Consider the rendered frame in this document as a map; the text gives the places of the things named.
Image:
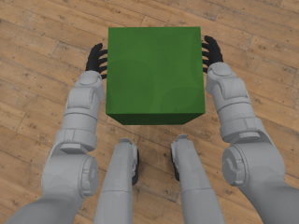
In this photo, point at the carton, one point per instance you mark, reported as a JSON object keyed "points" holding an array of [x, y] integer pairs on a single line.
{"points": [[155, 75]]}

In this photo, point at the robot left forearm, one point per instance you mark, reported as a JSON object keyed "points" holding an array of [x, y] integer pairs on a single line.
{"points": [[81, 113]]}

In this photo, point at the robot left upper arm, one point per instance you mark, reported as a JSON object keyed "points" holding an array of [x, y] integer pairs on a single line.
{"points": [[67, 181]]}

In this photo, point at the robot right thigh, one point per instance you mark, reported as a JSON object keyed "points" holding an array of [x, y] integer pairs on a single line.
{"points": [[199, 201]]}

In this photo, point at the robot thigh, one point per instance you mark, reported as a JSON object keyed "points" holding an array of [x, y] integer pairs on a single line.
{"points": [[199, 201], [115, 203]]}

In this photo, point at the robot left thigh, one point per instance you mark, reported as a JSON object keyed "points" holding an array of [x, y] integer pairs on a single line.
{"points": [[115, 203]]}

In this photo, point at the robot right upper arm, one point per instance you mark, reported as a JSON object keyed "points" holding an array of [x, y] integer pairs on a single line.
{"points": [[257, 169]]}

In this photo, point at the robot right forearm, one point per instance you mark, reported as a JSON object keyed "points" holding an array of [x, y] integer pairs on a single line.
{"points": [[239, 124]]}

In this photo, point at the robot right hand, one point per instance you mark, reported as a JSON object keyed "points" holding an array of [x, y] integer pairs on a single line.
{"points": [[213, 54]]}

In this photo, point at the robot left hand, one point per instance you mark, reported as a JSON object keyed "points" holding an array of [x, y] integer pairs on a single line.
{"points": [[93, 63]]}

